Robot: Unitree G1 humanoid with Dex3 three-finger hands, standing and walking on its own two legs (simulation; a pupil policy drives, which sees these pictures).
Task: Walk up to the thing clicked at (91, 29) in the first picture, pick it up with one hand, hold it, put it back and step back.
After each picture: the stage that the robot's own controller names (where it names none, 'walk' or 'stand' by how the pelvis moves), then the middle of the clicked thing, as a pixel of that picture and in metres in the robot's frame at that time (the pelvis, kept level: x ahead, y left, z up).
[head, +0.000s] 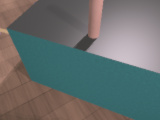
stand; (94, 17) +0.77 -0.05 -0.02
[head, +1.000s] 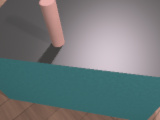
walk; (53, 24) +0.67 +0.18 +0.01
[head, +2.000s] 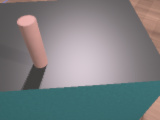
stand; (34, 44) +0.54 +0.22 +0.02
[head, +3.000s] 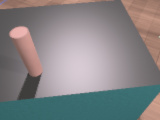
stand; (28, 54) +0.51 +0.25 -0.01
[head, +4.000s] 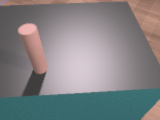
stand; (35, 51) +0.52 +0.22 -0.02
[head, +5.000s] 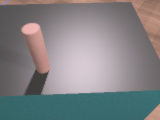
stand; (38, 50) +0.52 +0.21 -0.02
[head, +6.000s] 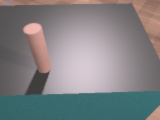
stand; (39, 50) +0.53 +0.21 -0.02
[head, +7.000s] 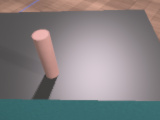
rise first; (47, 56) +0.51 +0.20 -0.01
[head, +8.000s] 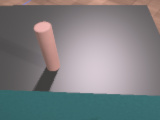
go down; (48, 49) +0.54 +0.20 -0.01
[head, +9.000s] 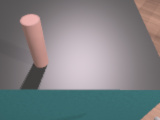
go down; (36, 44) +0.54 +0.19 +0.00
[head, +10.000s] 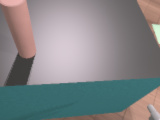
go down; (21, 30) +0.52 +0.19 +0.05
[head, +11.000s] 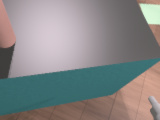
close in; out of the picture +0.53 +0.21 +0.07
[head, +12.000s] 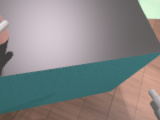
close; out of the picture +0.54 +0.21 +0.09
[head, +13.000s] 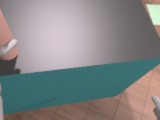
lift; out of the picture +0.48 +0.21 +0.08
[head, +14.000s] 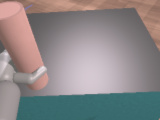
lift; (25, 53) +0.32 +0.16 +0.22
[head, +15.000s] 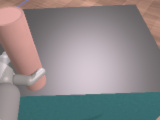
hold; (24, 56) +0.33 +0.17 +0.19
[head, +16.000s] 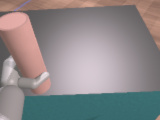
hold; (29, 60) +0.33 +0.16 +0.18
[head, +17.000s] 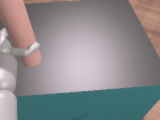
crouch; (20, 31) +0.43 +0.18 +0.19
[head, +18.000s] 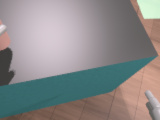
lower; out of the picture +0.53 +0.21 +0.09
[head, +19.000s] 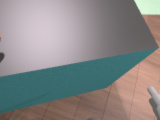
lower; out of the picture +0.54 +0.22 +0.09
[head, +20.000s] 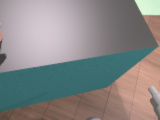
lower; out of the picture +0.54 +0.21 +0.09
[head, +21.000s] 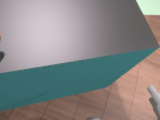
lower; out of the picture +0.54 +0.22 +0.09
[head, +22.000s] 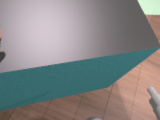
lower; out of the picture +0.54 +0.22 +0.09
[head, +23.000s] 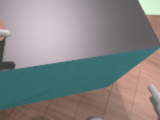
withdraw; out of the picture +0.54 +0.20 +0.10
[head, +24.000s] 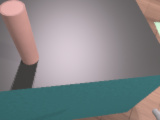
sink last; (23, 37) +0.50 +0.19 +0.05
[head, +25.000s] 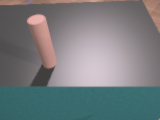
stand; (43, 44) +0.54 +0.20 +0.05
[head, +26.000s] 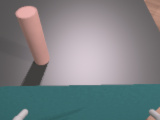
stand; (35, 39) +0.52 +0.20 +0.05
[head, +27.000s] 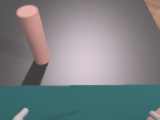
stand; (36, 38) +0.52 +0.20 +0.06
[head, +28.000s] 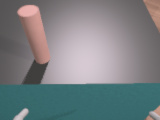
stand; (36, 38) +0.52 +0.20 +0.06
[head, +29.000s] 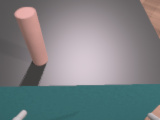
stand; (34, 39) +0.52 +0.21 +0.05
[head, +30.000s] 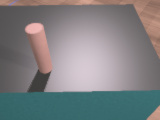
stand; (40, 50) +0.53 +0.20 -0.01
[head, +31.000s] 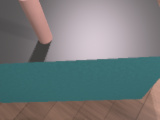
walk; (37, 20) +0.61 +0.23 +0.01
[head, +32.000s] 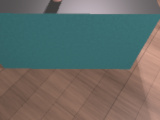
walk; out of the picture +0.93 +0.16 +0.02
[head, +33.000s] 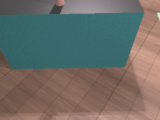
stand; out of the picture +1.12 +0.20 +0.00
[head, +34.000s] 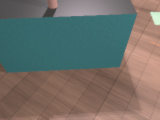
stand; out of the picture +1.11 +0.23 -0.02
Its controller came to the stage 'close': yes
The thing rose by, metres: 0.21
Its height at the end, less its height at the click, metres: +0.00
